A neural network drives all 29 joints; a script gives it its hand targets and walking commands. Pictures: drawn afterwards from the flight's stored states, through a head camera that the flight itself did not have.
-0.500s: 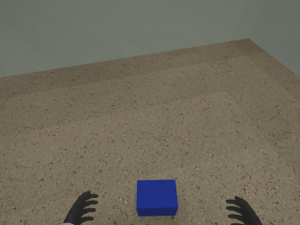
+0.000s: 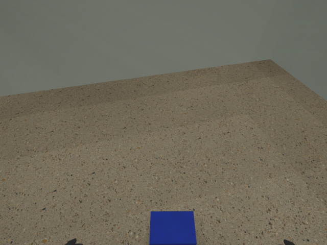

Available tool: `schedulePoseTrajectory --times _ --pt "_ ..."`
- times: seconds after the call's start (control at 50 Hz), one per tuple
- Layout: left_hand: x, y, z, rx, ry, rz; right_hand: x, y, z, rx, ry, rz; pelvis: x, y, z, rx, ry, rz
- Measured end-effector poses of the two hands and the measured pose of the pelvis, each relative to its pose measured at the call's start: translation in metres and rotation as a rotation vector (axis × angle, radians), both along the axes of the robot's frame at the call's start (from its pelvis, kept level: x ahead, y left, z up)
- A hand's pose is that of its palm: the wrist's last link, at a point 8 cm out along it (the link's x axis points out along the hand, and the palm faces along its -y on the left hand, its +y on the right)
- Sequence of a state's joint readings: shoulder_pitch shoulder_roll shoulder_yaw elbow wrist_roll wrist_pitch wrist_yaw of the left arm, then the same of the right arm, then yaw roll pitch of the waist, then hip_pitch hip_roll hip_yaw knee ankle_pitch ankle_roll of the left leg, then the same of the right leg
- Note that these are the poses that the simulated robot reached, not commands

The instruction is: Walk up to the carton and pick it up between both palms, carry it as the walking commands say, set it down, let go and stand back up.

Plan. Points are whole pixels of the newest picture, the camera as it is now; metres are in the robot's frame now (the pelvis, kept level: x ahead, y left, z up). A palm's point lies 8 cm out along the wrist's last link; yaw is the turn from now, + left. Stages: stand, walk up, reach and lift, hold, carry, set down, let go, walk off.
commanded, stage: stand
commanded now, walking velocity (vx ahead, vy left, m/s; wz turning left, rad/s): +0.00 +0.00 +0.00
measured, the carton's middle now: (171, 232) +0.38 -0.01 -0.68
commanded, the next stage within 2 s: none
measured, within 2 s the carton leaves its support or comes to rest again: neither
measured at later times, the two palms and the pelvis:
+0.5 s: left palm out of the picture +0.02 +0.29 -0.11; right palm out of the picture +0.04 -0.28 -0.10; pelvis -0.05 +0.00 +0.01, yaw +0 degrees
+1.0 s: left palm out of the picture +0.01 +0.28 -0.11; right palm out of the picture +0.00 -0.30 -0.11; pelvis -0.06 -0.01 +0.01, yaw +0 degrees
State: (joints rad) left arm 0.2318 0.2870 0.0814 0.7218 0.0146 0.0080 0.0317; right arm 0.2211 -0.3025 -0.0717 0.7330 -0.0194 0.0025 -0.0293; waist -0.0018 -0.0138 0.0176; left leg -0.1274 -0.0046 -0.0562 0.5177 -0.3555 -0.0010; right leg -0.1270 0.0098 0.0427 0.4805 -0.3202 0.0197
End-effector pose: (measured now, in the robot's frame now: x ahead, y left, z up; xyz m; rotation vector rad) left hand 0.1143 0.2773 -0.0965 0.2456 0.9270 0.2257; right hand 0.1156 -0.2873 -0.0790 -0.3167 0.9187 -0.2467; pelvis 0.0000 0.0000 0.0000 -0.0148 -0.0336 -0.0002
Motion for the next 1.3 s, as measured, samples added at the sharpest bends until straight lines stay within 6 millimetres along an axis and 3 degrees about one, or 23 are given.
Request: schedulePoseTrajectory --times 0.36,0.62,0.86,1.1,1.3 --pt "-0.071 0.005 -0.009 0.010 0.117 0.011 -0.060 0.016 -0.018 0.049 0.098 -0.011 -0.034 0.003 0.004 0.008 -0.028 0.003" --pt "-0.111 0.007 -0.013 0.021 0.195 0.015 -0.092 0.000 -0.021 0.039 0.150 -0.033 -0.052 -0.002 0.005 0.014 -0.028 0.002" --pt "-0.111 0.003 -0.012 0.027 0.208 0.004 -0.109 -0.009 -0.025 0.040 0.200 -0.049 -0.056 -0.007 0.006 0.015 -0.028 -0.002" --pt "-0.104 0.000 -0.009 0.034 0.199 -0.002 -0.111 -0.014 -0.026 0.041 0.211 -0.051 -0.059 -0.012 0.007 0.017 -0.029 -0.005" --pt "-0.109 -0.001 -0.011 0.031 0.222 0.002 -0.117 -0.016 -0.027 0.043 0.231 -0.047 -0.060 -0.014 0.008 0.016 -0.031 -0.009"
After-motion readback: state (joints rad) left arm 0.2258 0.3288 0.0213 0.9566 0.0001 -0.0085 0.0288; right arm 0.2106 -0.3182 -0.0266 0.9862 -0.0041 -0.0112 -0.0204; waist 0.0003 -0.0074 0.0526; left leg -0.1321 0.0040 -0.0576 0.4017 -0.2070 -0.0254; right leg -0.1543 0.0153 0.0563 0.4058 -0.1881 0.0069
